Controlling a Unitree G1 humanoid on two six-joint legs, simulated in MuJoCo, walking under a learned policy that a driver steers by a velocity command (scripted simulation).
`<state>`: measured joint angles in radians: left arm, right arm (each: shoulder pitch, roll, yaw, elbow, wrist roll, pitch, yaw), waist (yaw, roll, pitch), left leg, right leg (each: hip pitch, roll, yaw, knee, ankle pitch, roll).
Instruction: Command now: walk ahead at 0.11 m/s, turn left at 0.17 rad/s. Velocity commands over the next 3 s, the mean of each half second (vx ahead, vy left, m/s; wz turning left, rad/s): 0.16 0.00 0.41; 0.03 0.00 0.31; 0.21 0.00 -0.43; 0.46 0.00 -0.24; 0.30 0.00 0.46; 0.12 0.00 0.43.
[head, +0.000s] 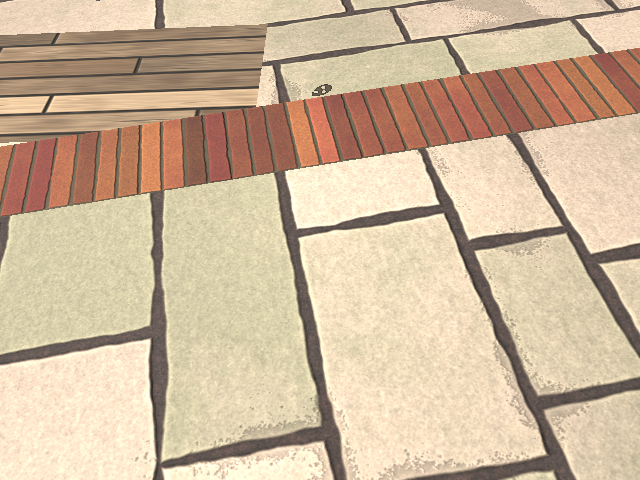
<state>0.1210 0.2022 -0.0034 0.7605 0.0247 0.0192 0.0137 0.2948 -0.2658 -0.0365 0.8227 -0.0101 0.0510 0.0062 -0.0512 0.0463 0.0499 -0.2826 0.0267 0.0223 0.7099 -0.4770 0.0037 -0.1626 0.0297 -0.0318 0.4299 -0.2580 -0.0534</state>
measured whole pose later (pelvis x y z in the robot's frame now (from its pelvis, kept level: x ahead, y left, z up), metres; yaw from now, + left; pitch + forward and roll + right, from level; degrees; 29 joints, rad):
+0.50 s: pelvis +0.06 +0.07 -0.02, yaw +15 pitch +0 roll -1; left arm 0.25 0.30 0.05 0.83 0.03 0.01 0.01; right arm 0.17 -0.28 -0.06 0.72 -0.01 0.01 0.03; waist 0.03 -0.04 0.08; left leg -0.38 -0.05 0.04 0.61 -0.23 0.09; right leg -0.36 -0.04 -0.05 1.09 -0.52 0.01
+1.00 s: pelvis +0.13 +0.08 -0.01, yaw +23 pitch +0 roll +0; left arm 0.21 0.25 0.02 0.84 0.01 0.03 0.02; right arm 0.23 -0.23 -0.01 0.78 -0.02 0.01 -0.02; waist 0.00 0.01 0.02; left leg -0.23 -0.13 -0.08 0.48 -0.24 0.08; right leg -0.24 0.02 0.05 0.48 -0.24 -0.02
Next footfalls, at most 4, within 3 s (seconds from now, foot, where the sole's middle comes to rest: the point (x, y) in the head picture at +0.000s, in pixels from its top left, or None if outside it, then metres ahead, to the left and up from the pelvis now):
0.40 left None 0.14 0.16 -0.78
0.98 right None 0.21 -0.01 -0.78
1.28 left None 0.14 0.19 -0.78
1.72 right None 0.48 0.03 -0.78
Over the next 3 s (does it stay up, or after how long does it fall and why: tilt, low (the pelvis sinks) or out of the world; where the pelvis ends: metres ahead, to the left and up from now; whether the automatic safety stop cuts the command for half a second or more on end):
stays up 0.80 0.09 0.00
